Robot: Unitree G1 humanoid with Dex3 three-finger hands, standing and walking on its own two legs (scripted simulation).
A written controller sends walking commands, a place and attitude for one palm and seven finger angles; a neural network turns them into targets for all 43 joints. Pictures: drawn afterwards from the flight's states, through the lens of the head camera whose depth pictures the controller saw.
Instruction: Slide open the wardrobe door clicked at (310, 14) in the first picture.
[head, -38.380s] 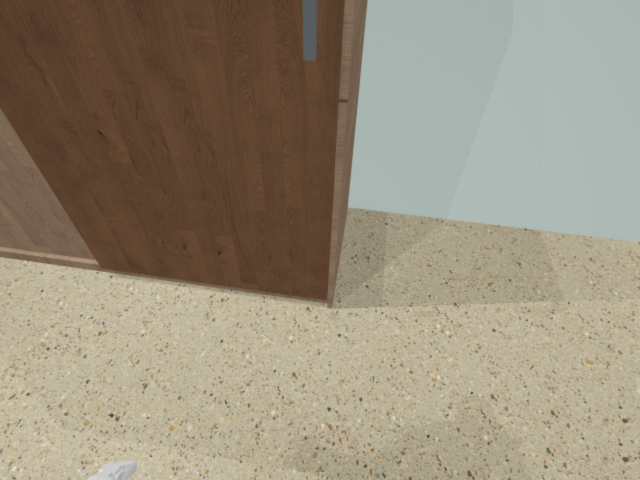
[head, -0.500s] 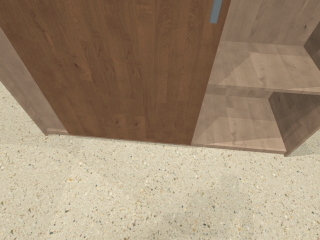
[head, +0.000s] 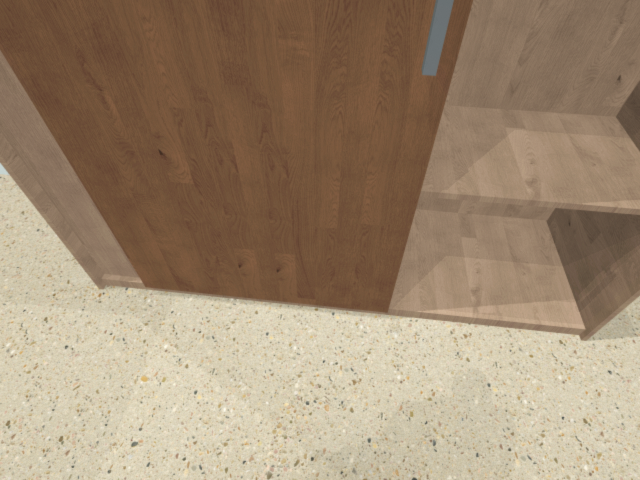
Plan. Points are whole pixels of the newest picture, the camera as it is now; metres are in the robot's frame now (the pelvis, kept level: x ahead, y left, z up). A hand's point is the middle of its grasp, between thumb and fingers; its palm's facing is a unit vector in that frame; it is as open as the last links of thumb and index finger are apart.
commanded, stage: look to check the result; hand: right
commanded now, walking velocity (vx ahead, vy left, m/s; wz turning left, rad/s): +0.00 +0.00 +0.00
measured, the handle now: out of the picture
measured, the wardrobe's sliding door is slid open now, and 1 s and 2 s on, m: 0.68 0.68 0.68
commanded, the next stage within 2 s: stand and wait in 0.54 s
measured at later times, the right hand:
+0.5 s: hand out of the picture +0.03 -0.18 -0.18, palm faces -0.02 +0.98 -0.20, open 7.3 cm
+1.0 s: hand out of the picture +0.03 -0.18 -0.18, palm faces -0.02 +0.98 -0.20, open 7.3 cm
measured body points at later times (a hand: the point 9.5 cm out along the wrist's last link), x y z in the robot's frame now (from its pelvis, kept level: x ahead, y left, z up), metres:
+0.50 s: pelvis +0.02 +0.00 +0.00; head +0.04 -0.01 +0.45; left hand +0.04 +0.23 -0.16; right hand +0.03 -0.23 -0.16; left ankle -0.01 +0.14 -0.74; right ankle +0.01 -0.09 -0.74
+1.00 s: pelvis +0.02 +0.00 +0.00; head +0.04 -0.01 +0.45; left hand +0.03 +0.23 -0.16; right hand +0.04 -0.23 -0.16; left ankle -0.01 +0.14 -0.74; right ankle +0.01 -0.09 -0.74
